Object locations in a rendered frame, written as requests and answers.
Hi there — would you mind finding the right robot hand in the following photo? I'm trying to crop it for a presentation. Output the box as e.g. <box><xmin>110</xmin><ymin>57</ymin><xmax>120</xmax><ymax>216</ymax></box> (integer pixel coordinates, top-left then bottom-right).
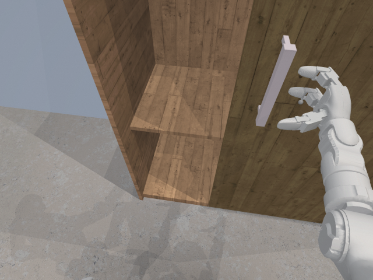
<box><xmin>277</xmin><ymin>66</ymin><xmax>351</xmax><ymax>133</ymax></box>

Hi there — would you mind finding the right robot forearm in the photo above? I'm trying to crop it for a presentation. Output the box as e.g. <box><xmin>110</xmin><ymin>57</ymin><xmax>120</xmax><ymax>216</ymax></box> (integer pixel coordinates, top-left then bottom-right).
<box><xmin>318</xmin><ymin>118</ymin><xmax>373</xmax><ymax>216</ymax></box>

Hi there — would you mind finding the wardrobe door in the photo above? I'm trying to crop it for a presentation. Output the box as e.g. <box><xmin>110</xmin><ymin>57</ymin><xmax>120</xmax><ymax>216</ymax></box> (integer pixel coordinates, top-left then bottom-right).
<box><xmin>209</xmin><ymin>0</ymin><xmax>373</xmax><ymax>223</ymax></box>

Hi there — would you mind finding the right robot upper arm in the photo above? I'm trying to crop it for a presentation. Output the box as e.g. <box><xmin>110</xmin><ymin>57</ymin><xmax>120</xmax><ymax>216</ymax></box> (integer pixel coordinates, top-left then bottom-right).
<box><xmin>318</xmin><ymin>209</ymin><xmax>373</xmax><ymax>280</ymax></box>

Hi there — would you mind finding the handle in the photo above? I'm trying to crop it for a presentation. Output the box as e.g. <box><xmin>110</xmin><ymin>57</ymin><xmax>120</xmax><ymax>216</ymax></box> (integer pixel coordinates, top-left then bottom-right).
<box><xmin>256</xmin><ymin>35</ymin><xmax>297</xmax><ymax>127</ymax></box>

